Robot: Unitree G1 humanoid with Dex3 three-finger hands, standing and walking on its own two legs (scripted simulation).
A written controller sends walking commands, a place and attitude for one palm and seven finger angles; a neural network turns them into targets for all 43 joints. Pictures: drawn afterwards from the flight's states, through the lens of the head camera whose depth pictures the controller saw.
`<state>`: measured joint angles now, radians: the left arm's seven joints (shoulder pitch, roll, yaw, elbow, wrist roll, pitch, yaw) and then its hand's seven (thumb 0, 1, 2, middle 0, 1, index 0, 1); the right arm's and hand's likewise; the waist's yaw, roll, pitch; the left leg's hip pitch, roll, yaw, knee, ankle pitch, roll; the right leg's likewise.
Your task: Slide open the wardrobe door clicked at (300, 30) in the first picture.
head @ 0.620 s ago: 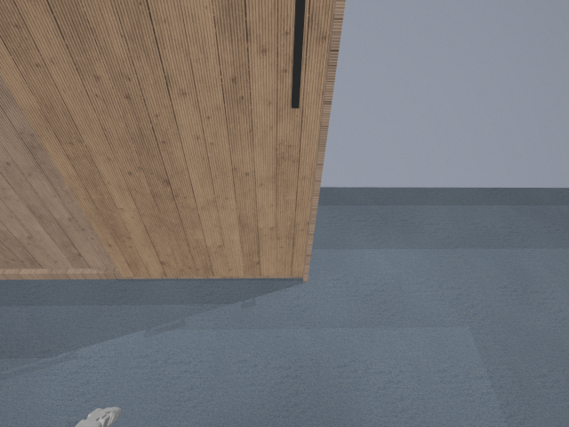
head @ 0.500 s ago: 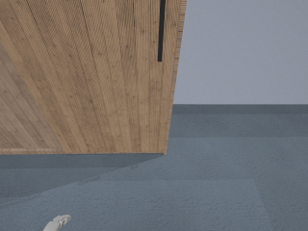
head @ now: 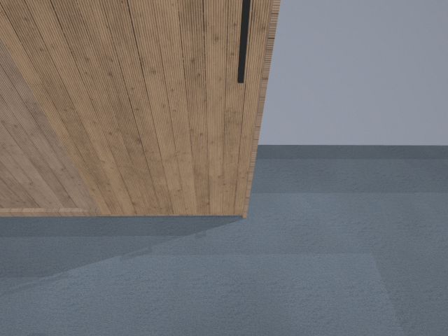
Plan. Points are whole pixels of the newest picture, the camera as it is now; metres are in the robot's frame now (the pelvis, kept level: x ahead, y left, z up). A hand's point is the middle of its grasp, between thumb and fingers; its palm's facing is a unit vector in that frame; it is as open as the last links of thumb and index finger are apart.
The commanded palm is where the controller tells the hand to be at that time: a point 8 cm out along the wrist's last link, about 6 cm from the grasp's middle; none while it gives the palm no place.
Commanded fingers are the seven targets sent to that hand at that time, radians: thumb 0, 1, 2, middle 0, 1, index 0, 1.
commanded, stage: stand and wait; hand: right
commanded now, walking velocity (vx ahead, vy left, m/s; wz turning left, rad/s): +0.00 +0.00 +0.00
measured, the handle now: (243, 29) +0.78 +0.00 +0.20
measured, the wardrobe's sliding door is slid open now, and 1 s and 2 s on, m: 0.00 0.00 0.00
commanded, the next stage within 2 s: look at it before walking up in 0.20 s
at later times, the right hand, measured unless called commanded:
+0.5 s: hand out of the picture +0.08 -0.24 -0.15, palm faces -0.02 +0.94 -0.33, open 7.4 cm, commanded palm none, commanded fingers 0.00 -0.90 -0.90 0.20 0.30 0.20 0.30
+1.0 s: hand out of the picture +0.07 -0.24 -0.15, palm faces +0.00 +0.94 -0.34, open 7.4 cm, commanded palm none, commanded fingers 0.00 -0.90 -0.90 0.20 0.30 0.20 0.30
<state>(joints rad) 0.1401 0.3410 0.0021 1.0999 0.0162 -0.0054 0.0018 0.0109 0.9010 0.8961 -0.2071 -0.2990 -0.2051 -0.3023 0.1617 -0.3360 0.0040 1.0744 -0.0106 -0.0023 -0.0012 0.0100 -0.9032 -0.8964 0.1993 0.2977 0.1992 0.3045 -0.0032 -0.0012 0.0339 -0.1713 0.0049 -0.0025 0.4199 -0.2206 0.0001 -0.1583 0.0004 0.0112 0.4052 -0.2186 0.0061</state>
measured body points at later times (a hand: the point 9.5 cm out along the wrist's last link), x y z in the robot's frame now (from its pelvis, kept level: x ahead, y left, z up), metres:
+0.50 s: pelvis +0.00 +0.00 +0.00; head +0.01 +0.00 +0.45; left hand +0.08 +0.29 -0.13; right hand +0.08 -0.29 -0.13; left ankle +0.00 +0.12 -0.74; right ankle +0.00 -0.12 -0.74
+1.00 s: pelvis +0.01 +0.00 +0.00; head +0.01 +0.01 +0.45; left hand +0.09 +0.29 -0.13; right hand +0.07 -0.29 -0.13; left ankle +0.01 +0.12 -0.74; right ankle +0.00 -0.12 -0.74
